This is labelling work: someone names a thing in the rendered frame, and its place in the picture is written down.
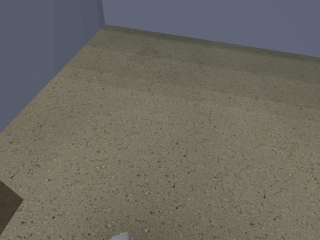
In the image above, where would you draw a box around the cabinet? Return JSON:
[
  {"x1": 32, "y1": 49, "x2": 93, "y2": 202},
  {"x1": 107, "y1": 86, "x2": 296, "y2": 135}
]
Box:
[{"x1": 0, "y1": 181, "x2": 24, "y2": 235}]

